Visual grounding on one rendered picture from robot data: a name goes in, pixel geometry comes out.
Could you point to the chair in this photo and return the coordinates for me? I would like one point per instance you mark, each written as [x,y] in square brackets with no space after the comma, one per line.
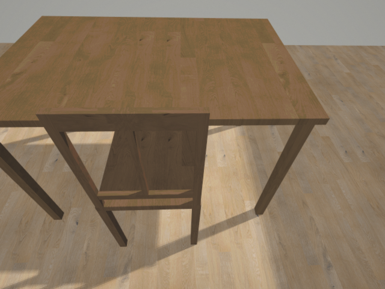
[156,160]

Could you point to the table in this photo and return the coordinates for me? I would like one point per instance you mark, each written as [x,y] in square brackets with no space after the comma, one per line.
[239,68]

